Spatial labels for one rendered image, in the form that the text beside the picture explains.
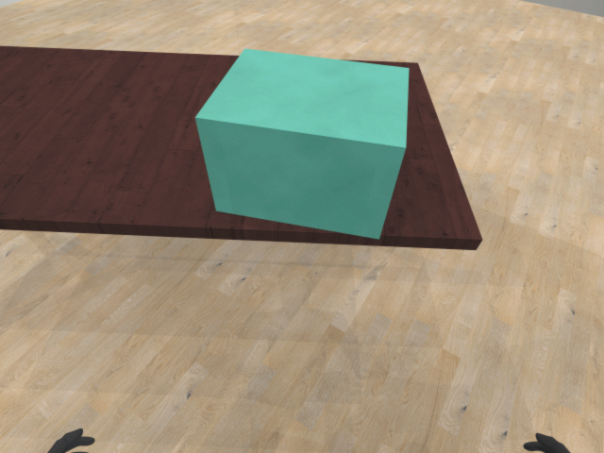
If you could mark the robot right hand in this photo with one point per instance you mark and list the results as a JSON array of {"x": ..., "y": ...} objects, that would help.
[{"x": 546, "y": 444}]

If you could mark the table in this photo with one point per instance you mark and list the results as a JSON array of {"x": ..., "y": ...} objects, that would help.
[{"x": 106, "y": 142}]

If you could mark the robot left hand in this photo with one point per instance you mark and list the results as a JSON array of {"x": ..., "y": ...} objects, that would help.
[{"x": 71, "y": 440}]

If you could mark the carton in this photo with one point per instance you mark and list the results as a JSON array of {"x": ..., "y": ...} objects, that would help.
[{"x": 306, "y": 141}]

